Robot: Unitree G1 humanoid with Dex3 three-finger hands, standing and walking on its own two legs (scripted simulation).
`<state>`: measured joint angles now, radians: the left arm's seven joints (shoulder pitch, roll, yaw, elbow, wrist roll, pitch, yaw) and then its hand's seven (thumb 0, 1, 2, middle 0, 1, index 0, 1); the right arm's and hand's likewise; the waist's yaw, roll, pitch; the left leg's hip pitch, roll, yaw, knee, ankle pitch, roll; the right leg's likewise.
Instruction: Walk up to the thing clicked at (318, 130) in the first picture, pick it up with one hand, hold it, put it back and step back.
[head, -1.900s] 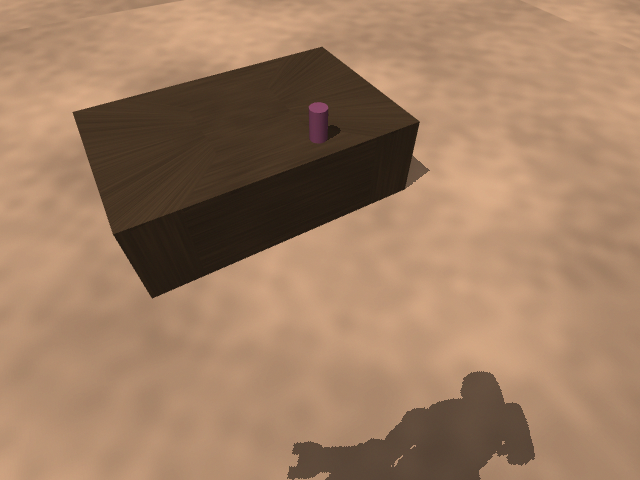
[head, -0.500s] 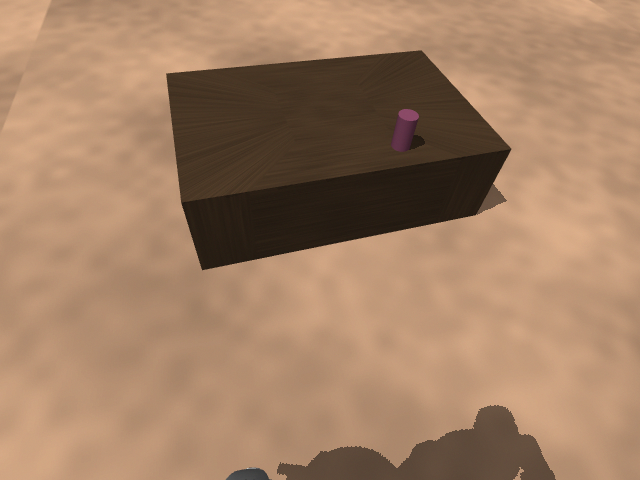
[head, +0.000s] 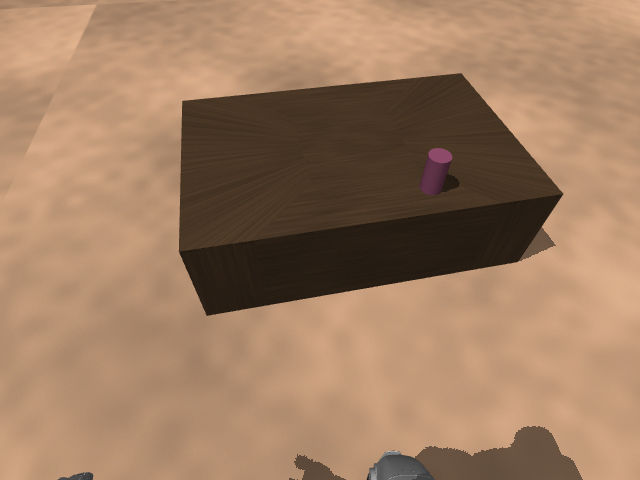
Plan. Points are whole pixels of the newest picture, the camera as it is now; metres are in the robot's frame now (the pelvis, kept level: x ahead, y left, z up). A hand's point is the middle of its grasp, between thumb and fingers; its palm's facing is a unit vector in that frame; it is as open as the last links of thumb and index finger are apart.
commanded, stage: walk up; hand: right
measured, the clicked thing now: (435, 172) +0.97 -0.38 -0.32
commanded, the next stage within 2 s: none
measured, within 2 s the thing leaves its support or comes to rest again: neither
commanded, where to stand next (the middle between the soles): +0.51 -0.26 m, yaw +11 degrees
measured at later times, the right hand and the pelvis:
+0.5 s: hand (551, 346) +0.31 -0.36 -0.11, palm faces -0.14 +0.85 -0.50, open 7.4 cm; pelvis +0.20 -0.09 -0.01, yaw +5 degrees
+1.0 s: hand (617, 287) +0.43 -0.55 -0.14, palm faces -0.13 +0.87 -0.48, open 7.4 cm; pelvis +0.34 -0.25 +0.00, yaw +6 degrees
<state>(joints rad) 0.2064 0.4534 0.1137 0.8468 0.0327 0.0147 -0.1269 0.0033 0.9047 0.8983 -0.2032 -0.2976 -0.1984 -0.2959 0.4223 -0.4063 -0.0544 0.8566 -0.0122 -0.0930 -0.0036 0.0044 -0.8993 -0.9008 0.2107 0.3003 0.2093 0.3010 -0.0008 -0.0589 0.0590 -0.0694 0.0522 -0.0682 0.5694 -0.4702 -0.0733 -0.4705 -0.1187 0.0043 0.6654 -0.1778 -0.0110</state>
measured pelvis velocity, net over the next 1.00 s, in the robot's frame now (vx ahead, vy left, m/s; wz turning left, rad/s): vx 0.34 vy -0.25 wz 0.11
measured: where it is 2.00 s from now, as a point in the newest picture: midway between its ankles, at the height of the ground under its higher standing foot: (416, 394)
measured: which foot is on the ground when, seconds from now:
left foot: down 0.00-0.04, up 0.06-0.42, down 0.44-0.88, up 0.90-1.00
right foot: down 0.00-0.46, up 0.48-0.82, down 0.84-1.00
